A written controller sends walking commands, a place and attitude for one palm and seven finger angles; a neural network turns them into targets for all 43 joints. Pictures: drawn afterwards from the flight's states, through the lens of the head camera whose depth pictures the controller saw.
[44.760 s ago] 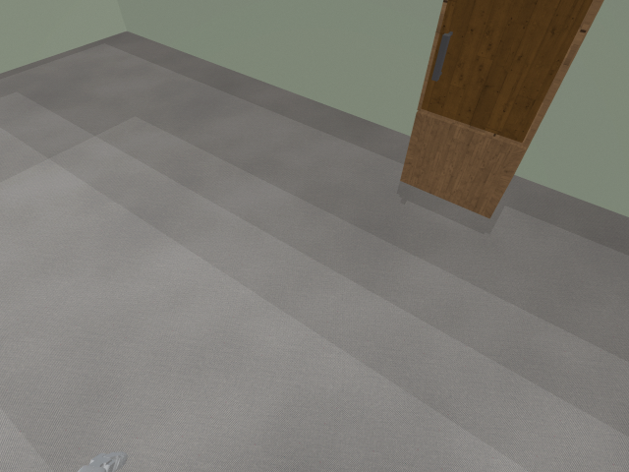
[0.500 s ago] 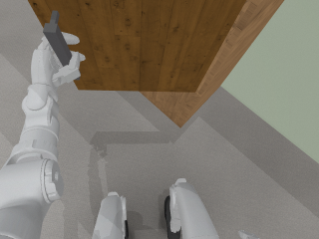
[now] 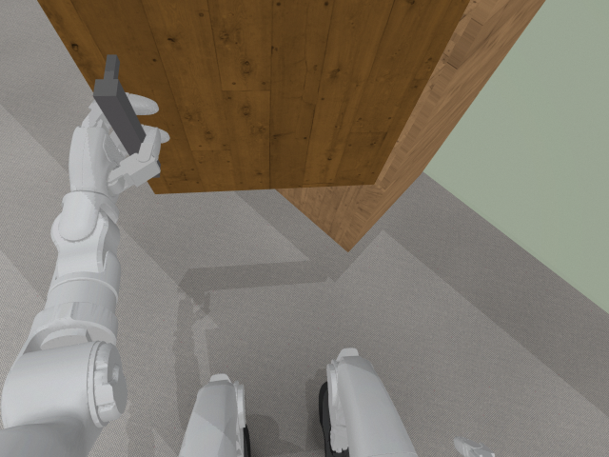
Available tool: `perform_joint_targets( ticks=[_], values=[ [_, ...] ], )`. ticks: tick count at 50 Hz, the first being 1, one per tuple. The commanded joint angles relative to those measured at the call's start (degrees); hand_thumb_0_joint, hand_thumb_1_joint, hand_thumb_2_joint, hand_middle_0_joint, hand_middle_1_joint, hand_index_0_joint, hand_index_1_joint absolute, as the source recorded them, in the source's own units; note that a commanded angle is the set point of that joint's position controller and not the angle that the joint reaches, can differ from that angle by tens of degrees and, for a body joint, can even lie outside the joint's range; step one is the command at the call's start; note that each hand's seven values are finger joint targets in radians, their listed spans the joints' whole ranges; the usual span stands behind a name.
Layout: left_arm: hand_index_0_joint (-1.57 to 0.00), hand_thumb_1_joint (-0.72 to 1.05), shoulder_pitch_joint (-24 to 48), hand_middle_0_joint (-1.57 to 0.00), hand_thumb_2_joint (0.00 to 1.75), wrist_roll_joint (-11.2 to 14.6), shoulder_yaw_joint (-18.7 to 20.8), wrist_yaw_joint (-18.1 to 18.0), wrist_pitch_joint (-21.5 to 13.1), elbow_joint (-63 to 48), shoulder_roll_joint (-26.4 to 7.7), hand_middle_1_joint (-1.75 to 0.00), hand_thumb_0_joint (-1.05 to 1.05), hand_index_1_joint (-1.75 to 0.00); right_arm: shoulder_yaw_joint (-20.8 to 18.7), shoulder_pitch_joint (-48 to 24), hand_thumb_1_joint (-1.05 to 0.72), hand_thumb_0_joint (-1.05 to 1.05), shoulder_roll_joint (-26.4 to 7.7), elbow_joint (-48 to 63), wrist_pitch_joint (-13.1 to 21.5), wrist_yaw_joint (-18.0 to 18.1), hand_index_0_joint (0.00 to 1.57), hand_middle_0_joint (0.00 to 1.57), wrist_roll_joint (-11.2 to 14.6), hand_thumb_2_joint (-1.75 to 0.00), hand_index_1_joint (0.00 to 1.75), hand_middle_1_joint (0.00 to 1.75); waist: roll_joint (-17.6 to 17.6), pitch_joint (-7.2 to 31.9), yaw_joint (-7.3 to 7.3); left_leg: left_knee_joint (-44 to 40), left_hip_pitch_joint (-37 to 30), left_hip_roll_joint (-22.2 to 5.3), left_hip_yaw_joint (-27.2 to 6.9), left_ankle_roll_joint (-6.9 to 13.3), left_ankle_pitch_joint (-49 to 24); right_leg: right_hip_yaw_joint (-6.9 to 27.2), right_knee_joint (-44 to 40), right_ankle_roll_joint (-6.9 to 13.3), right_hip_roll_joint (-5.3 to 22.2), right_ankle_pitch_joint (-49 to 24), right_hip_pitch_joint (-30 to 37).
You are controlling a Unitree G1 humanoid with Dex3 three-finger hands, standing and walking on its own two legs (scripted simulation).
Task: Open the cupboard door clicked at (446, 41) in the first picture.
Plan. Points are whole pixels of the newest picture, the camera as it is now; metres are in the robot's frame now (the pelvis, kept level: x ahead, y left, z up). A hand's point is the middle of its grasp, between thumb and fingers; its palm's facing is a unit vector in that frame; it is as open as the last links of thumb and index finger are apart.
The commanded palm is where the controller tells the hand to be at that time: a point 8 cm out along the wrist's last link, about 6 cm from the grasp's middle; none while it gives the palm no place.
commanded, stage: pull the door open along its arc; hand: left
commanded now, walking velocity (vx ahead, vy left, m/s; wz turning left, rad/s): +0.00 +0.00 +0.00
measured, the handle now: (134, 122) +0.53 +0.18 +0.03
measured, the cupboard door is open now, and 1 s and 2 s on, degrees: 48 84 85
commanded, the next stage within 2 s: open thumb and fingers to let go in 0.66 s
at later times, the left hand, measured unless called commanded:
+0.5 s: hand (212, 289) +0.31 +0.08 +0.03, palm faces +0.31 -0.95 +0.05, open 6.0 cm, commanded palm +0.24 +0.13 +0.03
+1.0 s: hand (249, 319) +0.28 +0.05 +0.03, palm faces +0.39 -0.92 -0.03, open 6.9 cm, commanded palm +0.22 +0.09 +0.03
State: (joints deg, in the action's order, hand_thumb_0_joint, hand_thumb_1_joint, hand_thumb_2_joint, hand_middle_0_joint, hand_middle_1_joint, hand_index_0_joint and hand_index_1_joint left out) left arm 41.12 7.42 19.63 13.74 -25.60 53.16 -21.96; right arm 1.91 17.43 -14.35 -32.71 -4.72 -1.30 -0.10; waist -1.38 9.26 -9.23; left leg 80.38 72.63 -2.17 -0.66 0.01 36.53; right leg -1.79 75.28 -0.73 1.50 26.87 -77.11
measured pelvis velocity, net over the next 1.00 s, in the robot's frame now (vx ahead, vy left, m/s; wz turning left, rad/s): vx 0.01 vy -0.05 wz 0.10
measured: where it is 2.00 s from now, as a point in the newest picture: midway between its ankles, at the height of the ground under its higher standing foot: outside the picture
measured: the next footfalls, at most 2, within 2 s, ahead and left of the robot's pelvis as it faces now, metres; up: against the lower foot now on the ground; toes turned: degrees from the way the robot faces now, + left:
none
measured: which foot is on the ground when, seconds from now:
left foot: down 0.00-1.00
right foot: down 0.00-1.00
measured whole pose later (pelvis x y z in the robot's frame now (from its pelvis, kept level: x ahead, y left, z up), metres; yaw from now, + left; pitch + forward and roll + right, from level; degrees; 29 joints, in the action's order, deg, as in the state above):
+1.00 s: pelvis +0.01 -0.05 +0.01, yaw +6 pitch +23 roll +2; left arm -11.7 -7.5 -12.4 -28.5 -29.5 10.2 4.3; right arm -1.2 8.1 -10.8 -33.4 5.4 -0.3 -4.7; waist -0.3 10.9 0.0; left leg 77.8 63.9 -0.4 -4.9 -4.6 36.7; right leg -5.8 78.4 4.0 3.6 32.1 -69.0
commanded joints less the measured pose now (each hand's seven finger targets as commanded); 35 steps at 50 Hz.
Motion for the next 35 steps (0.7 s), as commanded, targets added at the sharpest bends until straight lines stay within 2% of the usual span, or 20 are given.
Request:
perform_joint_targets(
  ticks=[1, 4, 6, 7, 8, 10, 11, 13, 15, 16, 17, 20, 22, 24, 26, 28, 29, 31, 33, 35],
  values=[
    [-0.4, 0.9, 1.22, -0.4, 0.9, 1.42, -1.25, 1.06, -3.55, -16.36, -6.8, -1.35, 0.0, -1.35, -4.56, 5.25, -0.9, 0.0, -9.34, 6.2, 1.86, 0.35, 0.2, 0.2, 0.57, -0.9, 0.3, 0.3, -1.98, 31.01, 4.38, -12.66, -15.0, 2.5, 0.2, 0.52, -24.19, 0.04, -8.2, 2.18, -2.03, -19.08, 29.6],
    [-0.4, 0.9, -6.99, -0.4, 0.9, 2.39, -3.17, 0.33, -4.24, -22.43, -3.25, -1.35, 0.0, -1.35, -4.91, 3.81, -0.9, 0.0, -8.87, 7.35, 2.39, 0.03, 0.2, 0.2, 0.82, -0.9, 0.3, 0.3, -1.21, 29.55, 5.64, -13.76, -15.88, 2.49, 0.41, 0.32, -24.81, -0.23, -8.34, 2.25, -1.9, -19.4, 30.31],
    [-0.4, 0.9, -10.99, -0.4, 0.9, 2.67, -5.49, -0.29, -4.8, -26.58, -0.38, -1.35, 0.0, -1.35, -5.31, 3.0, -0.9, 0.0, -8.62, 7.8, 2.79, -0.12, 0.2, 0.2, 0.84, -0.9, 0.3, 0.3, -0.06, 28.31, 5.67, -14.23, -16.78, 2.38, 0.24, 0.22, -24.97, -0.56, -8.48, 2.23, -1.78, -19.2, 30.19],
    [-0.4, 0.9, -13.73, -0.4, 0.9, 2.84, -6.61, -0.57, -5.04, -28.49, 0.71, -1.35, 0.0, -1.35, -5.3, 2.53, -0.9, 0.0, -8.49, 8.36, 3.05, -0.17, 0.2, 0.2, 0.86, -0.9, 0.3, 0.3, -0.92, 27.48, 6.09, -14.33, -17.39, 2.35, 0.14, 0.17, -25.97, -0.74, -8.21, 2.43, -1.77, -19.21, 29.67],
    [-0.4, 0.9, -16.0, -0.4, 0.9, 4.92, -4.54, -4.13, -5.16, -30.27, 3.17, -1.35, 0.0, -1.35, -5.35, 1.42, -0.9, 0.0, -7.73, 8.72, 3.27, -0.14, 0.2, 0.2, 0.5, -0.9, 0.3, 0.3, -0.98, 26.07, 7.73, -14.84, -16.79, 2.41, 0.6, -0.2, -25.61, -1.1, -8.32, 2.22, -1.64, -18.7, 29.52],
    [-0.4, 0.9, -21.66, -0.4, 0.9, 5.38, -7.29, -11.46, -5.32, -33.05, 9.9, -1.35, 0.0, -1.35, -5.24, -0.34, -0.9, 0.0, -6.84, 9.25, 3.99, -0.56, 0.2, 0.2, -0.14, -0.9, 0.3, 0.3, 0.12, 23.0, 8.43, -15.7, -16.64, 2.3, 0.46, -0.91, -24.3, -1.99, -8.54, 2.23, -1.59, -16.38, 28.52],
    [-0.4, 0.9, -23.58, -0.4, 0.9, 4.6, -8.82, -14.29, -5.57, -35.22, 11.65, -1.35, 0.0, -1.35, -5.36, -0.73, -0.9, 0.0, -6.73, 9.41, 4.26, -0.78, 0.2, 0.2, -0.45, -0.9, 0.3, 0.3, 0.84, 23.15, 8.19, -15.54, -17.09, 2.15, 0.35, -1.03, -24.8, -2.15, -8.31, 2.23, -1.55, -16.58, 28.4],
    [-0.4, 0.9, -28.99, -0.4, 0.9, 2.13, -10.58, -19.65, -6.45, -39.75, 13.37, -1.35, 0.0, -1.35, -5.51, -1.3, -0.9, 0.0, -6.08, 10.0, 4.56, -1.31, 0.2, 0.2, -1.3, -0.9, 0.3, 0.3, 0.02, 24.43, 9.71, -15.46, -18.34, 2.2, 0.28, -1.4, -27.54, -2.26, -7.51, 2.55, -1.46, -18.08, 29.32],
    [-0.4, 0.9, -33.49, -0.4, 0.9, -1.58, -15.07, -24.9, -6.96, -42.6, 17.2, -1.35, 0.0, -1.35, -5.58, -2.12, -0.9, 0.0, -5.32, 10.34, 4.59, -2.0, 0.2, 0.2, -2.09, -0.9, 0.3, 0.3, 0.73, 23.72, 9.56, -15.02, -18.71, 2.21, 0.3, -1.57, -28.44, -2.46, -7.08, 2.62, -1.26, -19.04, 29.18],
    [-0.4, 0.9, -34.95, -0.4, 0.9, -3.45, -17.49, -27.01, -7.28, -44.49, 18.82, -1.35, 0.0, -1.35, -5.65, -2.75, -0.9, 0.0, -4.94, 10.52, 4.74, -2.32, 0.2, 0.2, -2.51, -0.9, 0.3, 0.3, -0.02, 23.7, 9.48, -14.67, -18.81, 2.42, 0.5, -1.54, -27.97, -2.33, -7.12, 2.67, -1.19, -19.3, 29.3],
    [-0.4, 0.9, -37.57, -0.4, 0.9, -5.29, -18.08, -29.36, -7.63, -46.1, 18.85, -1.35, 0.0, -1.35, -5.69, -3.01, -0.9, 0.0, -4.73, 11.04, 4.91, -2.41, 0.2, 0.2, -2.79, -0.9, 0.3, 0.3, 1.4, 23.78, 9.9, -14.39, -18.41, 2.5, -0.02, -1.43, -28.94, -2.44, -6.78, 2.9, -1.22, -19.79, 29.99],
    [-0.4, 0.9, -44.13, -0.4, 0.9, -9.67, -24.48, -34.81, -7.89, -48.48, 24.15, -1.35, 0.0, -1.35, -5.74, -5.02, -0.9, 0.0, -3.68, 11.19, 5.64, -2.83, 0.2, 0.2, -3.45, -0.9, 0.3, 0.3, 2.05, 22.97, 9.66, -14.38, -18.06, 3.06, 0.28, -1.23, -25.8, -2.21, -7.39, 2.75, -1.08, -19.03, 30.14],
    [-0.4, 0.9, -46.73, -0.4, 0.9, -12.29, -26.58, -38.3, -7.73, -49.53, 25.31, -1.35, 0.0, -1.35, -5.63, -5.82, -0.9, 0.0, -3.18, 11.26, 6.24, -2.54, 0.2, 0.2, -3.8, -0.9, 0.3, 0.3, 3.96, 21.55, 9.23, -14.3, -16.52, 3.56, 0.08, -0.84, -22.56, -1.8, -8.34, 2.74, -1.05, -17.66, 30.7],
    [-0.4, 0.9, -50.24, -0.4, 0.9, -13.87, -27.85, -41.48, -7.58, -50.62, 26.97, -1.35, 0.0, -1.35, -5.41, -7.22, -0.9, 0.0, -2.17, 10.99, 7.02, -2.12, 0.2, 0.2, -4.02, -0.9, 0.3, 0.3, 5.38, 21.14, 9.72, -14.54, -15.89, 3.98, 0.12, -0.79, -19.96, -1.43, -9.12, 2.65, -0.91, -16.37, 31.77],
    [-0.4, 0.9, -54.43, -0.4, 0.9, -15.43, -30.15, -43.07, -6.96, -52.1, 28.88, -1.35, 0.0, -1.35, -4.87, -8.34, -0.9, 0.0, -1.3, 11.17, 8.0, -1.66, 0.2, 0.2, -4.33, -0.9, 0.3, 0.3, 4.56, 20.4, 9.89, -14.59, -15.53, 4.45, 0.31, -0.75, -18.34, -1.25, -9.84, 2.67, -0.81, -15.21, 32.02],
    [-0.4, 0.9, -57.4, -0.4, 0.9, -17.16, -32.1, -43.14, -6.6, -53.38, 29.25, -1.35, 0.0, -1.35, -4.58, -9.07, -0.9, 0.0, -0.71, 10.92, 8.69, -1.03, 0.2, 0.2, -4.54, -0.9, 0.3, 0.3, 5.41, 19.69, 9.45, -14.25, -14.92, 4.52, 0.23, -0.55, -17.22, -0.58, -10.74, 2.65, -0.65, -14.96, 32.38],
    [-0.4, 0.9, -59.43, -0.4, 0.9, -18.04, -31.99, -43.12, -6.72, -54.25, 28.45, -1.35, 0.0, -1.35, -4.56, -9.12, -0.9, 0.0, -0.42, 10.78, 9.02, -0.76, 0.2, 0.2, -4.68, -0.9, 0.3, 0.3, 5.44, 19.7, 9.77, -14.14, -14.67, 4.58, 0.18, -0.58, -16.98, -0.25, -10.65, 2.7, -0.55, -15.13, 32.83],
    [-0.4, 0.9, -65.8, -0.4, 0.9, -17.73, -34.3, -42.28, -6.47, -55.95, 30.25, -1.35, 0.0, -1.35, -4.05, -10.06, -0.9, 0.0, 0.22, 11.21, 9.99, -0.52, 0.2, 0.2, -4.6, -0.9, 0.3, 0.3, 5.17, 19.59, 10.09, -13.98, -14.48, 4.93, 0.55, -0.48, -16.65, 0.1, -11.32, 2.64, -0.44, -16.24, 34.2],
    [-0.4, 0.9, -62.62, -0.4, 0.9, -16.91, -37.75, -41.92, -6.36, -57.13, 32.96, -1.35, 0.0, -1.35, -3.71, -11.14, -0.9, 0.0, 0.24, 11.06, 10.95, -0.35, 0.2, 0.2, -4.48, -0.9, 0.3, 0.3, 5.2, 17.86, 8.52, -13.01, -13.93, 4.87, 0.24, -0.37, -15.84, 0.45, -11.73, 2.45, -0.2, -16.26, 32.9],
    [-0.4, 0.9, -58.89, -0.4, 0.9, -16.67, -37.33, -42.58, -6.36, -56.62, 32.32, -1.35, 0.0, -1.35, -3.6, -11.45, -0.9, 0.0, 0.22, 10.05, 12.01, 0.09, 0.2, 0.2, -4.72, -0.9, 0.3, 0.3, 5.73, 16.84, 7.71, -11.82, -12.43, 4.9, -0.26, -0.49, -13.85, 1.27, -12.03, 2.08, 0.24, -14.32, 31.83]
  ],
)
